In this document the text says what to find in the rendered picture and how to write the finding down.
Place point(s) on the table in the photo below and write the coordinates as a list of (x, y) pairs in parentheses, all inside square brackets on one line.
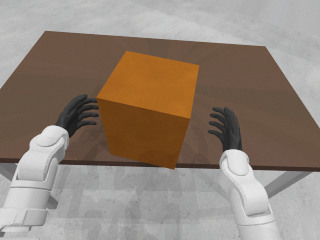
[(277, 131)]

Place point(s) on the carton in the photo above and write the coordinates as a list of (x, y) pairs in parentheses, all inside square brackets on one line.
[(145, 108)]

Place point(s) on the left robot hand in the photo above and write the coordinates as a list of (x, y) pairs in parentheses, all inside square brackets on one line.
[(71, 117)]

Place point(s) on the robot right forearm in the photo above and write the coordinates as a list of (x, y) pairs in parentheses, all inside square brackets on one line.
[(248, 198)]

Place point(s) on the right robot hand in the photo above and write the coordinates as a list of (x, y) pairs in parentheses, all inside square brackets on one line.
[(230, 136)]

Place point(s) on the robot left forearm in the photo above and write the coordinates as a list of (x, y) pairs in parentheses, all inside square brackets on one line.
[(27, 199)]

